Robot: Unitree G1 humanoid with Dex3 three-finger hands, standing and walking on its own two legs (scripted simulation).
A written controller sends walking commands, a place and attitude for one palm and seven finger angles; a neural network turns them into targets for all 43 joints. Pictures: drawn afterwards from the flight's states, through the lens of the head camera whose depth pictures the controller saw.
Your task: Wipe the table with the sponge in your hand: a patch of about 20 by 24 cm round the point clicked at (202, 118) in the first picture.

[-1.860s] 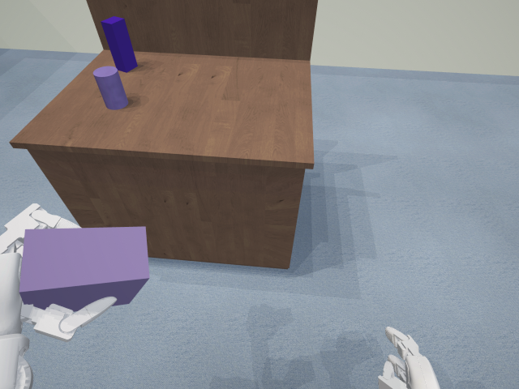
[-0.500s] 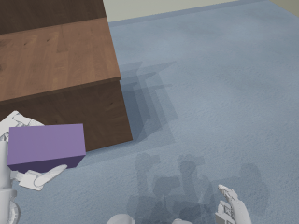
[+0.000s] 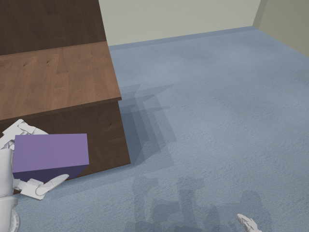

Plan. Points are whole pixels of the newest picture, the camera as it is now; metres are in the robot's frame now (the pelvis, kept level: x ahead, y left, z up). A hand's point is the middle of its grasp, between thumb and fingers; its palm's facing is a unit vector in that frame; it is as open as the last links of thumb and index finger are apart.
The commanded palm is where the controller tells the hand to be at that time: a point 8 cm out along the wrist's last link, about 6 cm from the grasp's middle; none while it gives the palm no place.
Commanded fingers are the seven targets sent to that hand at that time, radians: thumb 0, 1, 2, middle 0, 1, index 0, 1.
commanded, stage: take the last steps up to it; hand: left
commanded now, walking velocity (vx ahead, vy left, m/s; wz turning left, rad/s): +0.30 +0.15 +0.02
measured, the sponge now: (61, 159) +0.23 +0.20 +0.15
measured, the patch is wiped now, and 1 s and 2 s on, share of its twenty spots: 0.00 0.00 0.00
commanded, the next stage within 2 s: come to a stop and stand still in 1.14 s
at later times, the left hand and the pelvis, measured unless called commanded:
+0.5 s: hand (38, 126) +0.30 +0.27 +0.17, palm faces +0.37 -0.81 -0.46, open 10.3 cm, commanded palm +0.24 +0.33 +0.19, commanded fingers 0.00 0.10 1.30 -1.20 -1.60 -1.20 -1.60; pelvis +0.08 +0.05 -0.01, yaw +0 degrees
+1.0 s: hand (42, 86) +0.42 +0.31 +0.19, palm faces +0.34 -0.80 -0.50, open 10.3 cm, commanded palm +0.37 +0.37 +0.19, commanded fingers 0.00 0.10 1.30 -1.20 -1.60 -1.20 -1.60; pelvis +0.20 +0.09 +0.00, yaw -2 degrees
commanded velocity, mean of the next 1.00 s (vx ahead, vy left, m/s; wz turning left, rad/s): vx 0.27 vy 0.15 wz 0.02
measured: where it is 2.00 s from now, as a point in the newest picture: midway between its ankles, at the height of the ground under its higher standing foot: outside the picture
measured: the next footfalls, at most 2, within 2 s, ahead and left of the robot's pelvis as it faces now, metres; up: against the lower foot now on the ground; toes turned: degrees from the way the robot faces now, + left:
left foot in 0.22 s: +0.10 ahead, +0.18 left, +0.00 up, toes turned +5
left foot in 0.76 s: +0.25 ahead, +0.23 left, +0.00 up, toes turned +7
